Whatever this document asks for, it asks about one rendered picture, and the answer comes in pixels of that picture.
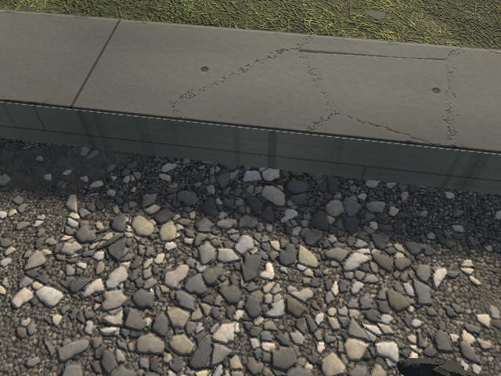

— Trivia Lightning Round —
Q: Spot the right robot hand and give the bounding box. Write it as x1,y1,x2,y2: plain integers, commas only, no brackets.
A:
398,357,477,376

